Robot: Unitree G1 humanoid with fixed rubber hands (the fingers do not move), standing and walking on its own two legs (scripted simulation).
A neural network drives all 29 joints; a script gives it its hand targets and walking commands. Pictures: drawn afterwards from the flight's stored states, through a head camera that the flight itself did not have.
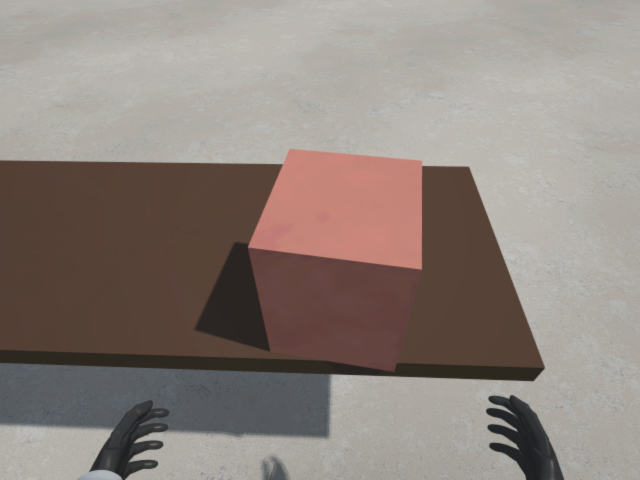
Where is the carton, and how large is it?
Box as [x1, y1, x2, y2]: [248, 149, 421, 371]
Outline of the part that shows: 289,149 248,246 270,351 393,371 421,270 421,161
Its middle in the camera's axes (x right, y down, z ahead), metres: +0.03 +0.04 +0.60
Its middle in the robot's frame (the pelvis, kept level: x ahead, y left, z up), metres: +0.45 +0.00 +0.02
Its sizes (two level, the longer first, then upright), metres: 0.210 0.200 0.250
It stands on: a table, 0.67 m high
